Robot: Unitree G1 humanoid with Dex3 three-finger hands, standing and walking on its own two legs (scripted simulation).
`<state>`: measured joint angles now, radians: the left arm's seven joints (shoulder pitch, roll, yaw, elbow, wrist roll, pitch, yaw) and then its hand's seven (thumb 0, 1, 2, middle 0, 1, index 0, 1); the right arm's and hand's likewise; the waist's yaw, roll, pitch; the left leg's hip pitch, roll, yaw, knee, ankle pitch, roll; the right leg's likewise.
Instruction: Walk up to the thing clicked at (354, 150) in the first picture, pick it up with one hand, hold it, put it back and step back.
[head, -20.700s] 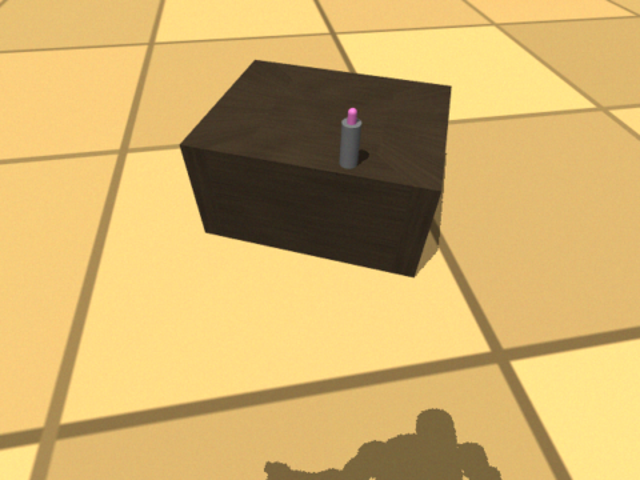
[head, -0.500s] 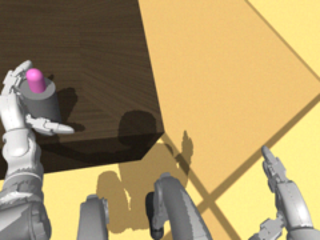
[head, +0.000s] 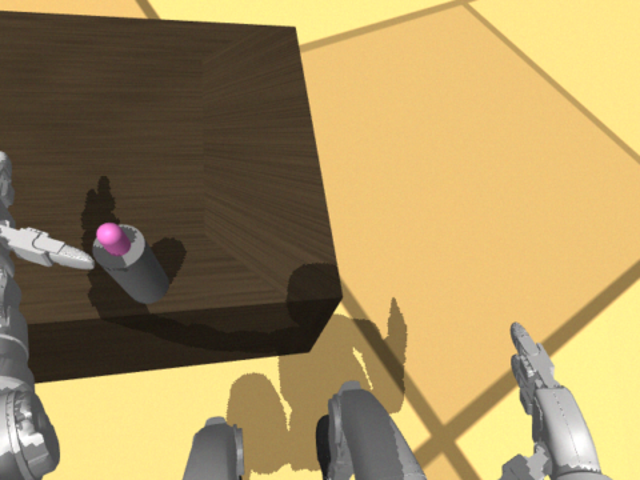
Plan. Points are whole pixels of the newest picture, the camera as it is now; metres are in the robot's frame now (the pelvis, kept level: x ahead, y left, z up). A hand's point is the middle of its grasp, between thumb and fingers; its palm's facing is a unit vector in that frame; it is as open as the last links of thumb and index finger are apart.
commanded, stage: home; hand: left
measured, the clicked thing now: (130, 261) +0.44 +0.20 -0.10
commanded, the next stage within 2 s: none
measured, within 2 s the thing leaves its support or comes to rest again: neither
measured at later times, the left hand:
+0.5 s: hand out of the picture +0.40 +0.32 +0.05, palm faces +0.30 -0.88 -0.37, open 17.1 cm
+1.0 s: hand (116, 443) +0.21 +0.17 +0.01, palm faces +0.13 -0.96 -0.26, open 17.5 cm
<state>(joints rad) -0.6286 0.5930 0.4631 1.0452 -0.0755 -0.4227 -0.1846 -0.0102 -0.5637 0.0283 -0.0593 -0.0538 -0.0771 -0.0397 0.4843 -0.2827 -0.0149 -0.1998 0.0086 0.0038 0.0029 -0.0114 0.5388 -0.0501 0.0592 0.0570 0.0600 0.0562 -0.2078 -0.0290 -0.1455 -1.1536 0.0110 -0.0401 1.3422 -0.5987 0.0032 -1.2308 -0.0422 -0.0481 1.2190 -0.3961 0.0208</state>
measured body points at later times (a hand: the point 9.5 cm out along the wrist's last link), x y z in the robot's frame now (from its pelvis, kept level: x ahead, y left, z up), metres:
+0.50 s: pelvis +0.04 +0.01 +0.08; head +0.10 +0.03 +0.52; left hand +0.38 +0.37 +0.08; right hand +0.20 -0.21 +0.04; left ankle +0.02 +0.11 -0.61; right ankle +0.09 -0.14 -0.61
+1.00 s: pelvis +0.05 -0.01 +0.09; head +0.08 -0.01 +0.54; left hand +0.20 +0.22 +0.03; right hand +0.20 -0.25 +0.00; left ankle +0.02 +0.11 -0.61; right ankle +0.09 -0.14 -0.61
